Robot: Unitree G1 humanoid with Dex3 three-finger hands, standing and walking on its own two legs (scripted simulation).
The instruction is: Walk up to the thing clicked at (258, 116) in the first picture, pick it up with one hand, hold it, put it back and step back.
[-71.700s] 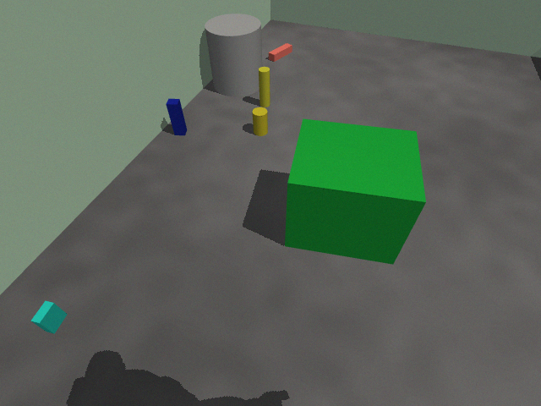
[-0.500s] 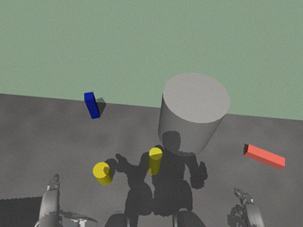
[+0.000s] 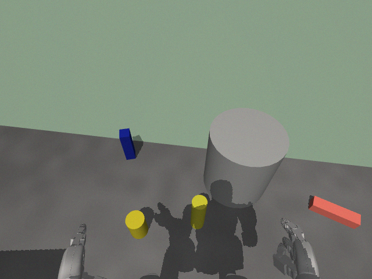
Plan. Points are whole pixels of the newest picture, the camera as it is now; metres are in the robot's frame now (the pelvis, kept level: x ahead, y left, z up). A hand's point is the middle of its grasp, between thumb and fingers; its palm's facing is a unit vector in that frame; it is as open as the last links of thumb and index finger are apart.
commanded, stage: home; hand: left
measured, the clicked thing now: (137, 225) +0.46 +0.24 -0.65
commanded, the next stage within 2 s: stand in 1.28 s
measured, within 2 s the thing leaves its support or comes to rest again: neither
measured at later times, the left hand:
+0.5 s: hand (109, 265) +0.17 +0.17 -0.05, palm faces +0.11 -0.95 -0.29, open 17.6 cm
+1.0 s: hand (108, 263) +0.17 +0.18 -0.05, palm faces +0.11 -0.95 -0.29, open 17.6 cm
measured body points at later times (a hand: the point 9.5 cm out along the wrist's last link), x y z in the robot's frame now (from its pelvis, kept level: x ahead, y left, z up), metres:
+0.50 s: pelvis +0.00 -0.01 +0.00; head +0.02 -0.01 +0.45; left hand +0.16 +0.22 -0.03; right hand +0.16 -0.25 -0.07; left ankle +0.02 +0.13 -0.68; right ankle +0.02 -0.14 -0.68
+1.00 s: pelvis +0.01 +0.00 +0.00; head +0.02 +0.00 +0.45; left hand +0.17 +0.23 -0.03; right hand +0.17 -0.24 -0.07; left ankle +0.02 +0.13 -0.68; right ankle +0.02 -0.14 -0.68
